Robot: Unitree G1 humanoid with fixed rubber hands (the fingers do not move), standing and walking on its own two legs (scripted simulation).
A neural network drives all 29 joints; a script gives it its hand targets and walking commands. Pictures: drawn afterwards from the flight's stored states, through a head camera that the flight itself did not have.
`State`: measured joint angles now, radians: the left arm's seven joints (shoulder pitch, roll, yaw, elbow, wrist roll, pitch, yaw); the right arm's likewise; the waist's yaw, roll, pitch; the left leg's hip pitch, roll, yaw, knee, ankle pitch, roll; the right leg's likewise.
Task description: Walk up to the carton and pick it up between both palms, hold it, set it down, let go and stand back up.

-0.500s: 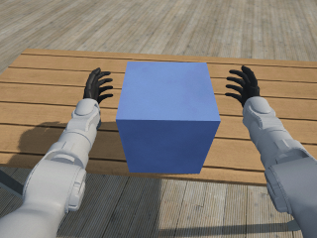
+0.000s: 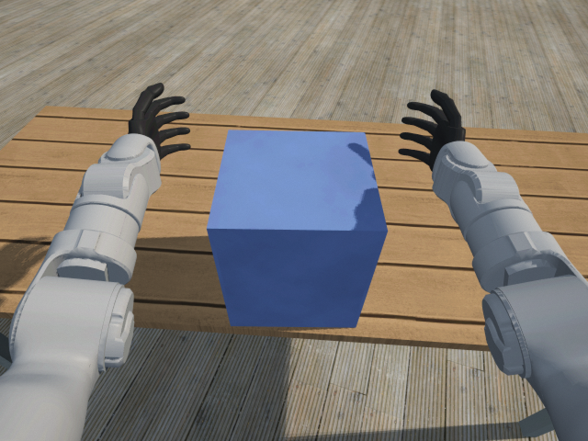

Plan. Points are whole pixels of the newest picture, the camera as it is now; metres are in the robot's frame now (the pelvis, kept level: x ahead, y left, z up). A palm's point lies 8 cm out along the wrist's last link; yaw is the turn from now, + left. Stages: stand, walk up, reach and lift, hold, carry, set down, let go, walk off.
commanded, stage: set down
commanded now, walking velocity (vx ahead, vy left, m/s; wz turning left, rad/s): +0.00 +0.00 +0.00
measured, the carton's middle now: (295, 233) +0.44 +0.05 +0.03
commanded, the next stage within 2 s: none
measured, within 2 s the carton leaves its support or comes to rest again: neither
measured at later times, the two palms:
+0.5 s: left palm (133, 197) +0.38 +0.26 +0.15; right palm (455, 207) +0.41 -0.16 +0.14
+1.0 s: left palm (132, 251) +0.33 +0.25 +0.11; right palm (467, 263) +0.35 -0.17 +0.11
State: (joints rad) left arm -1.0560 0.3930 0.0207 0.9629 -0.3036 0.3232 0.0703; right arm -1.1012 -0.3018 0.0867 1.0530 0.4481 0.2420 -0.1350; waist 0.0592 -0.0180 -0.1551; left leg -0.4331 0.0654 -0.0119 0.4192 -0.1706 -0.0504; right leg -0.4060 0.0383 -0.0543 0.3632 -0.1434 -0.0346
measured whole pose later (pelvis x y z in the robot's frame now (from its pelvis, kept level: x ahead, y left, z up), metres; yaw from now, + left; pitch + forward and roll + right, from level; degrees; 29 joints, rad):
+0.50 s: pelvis +0.00 +0.01 +0.00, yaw +0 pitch +2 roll -1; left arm -0.70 0.34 0.12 0.57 -0.21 0.46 0.04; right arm -0.75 -0.30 0.05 0.74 0.41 0.27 -0.10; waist 0.06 -0.02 -0.04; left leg -0.24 0.05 0.01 0.37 -0.17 -0.04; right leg -0.22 0.03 -0.04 0.33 -0.15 -0.02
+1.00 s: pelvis +0.00 +0.01 +0.01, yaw -1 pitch -2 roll +0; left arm -0.33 0.24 0.16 0.19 -0.16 0.47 0.03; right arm -0.37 -0.25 0.00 0.39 0.33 0.22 -0.09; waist 0.05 -0.02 0.00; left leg -0.15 0.04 0.02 0.36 -0.18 -0.03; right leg -0.15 0.02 -0.02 0.34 -0.17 -0.02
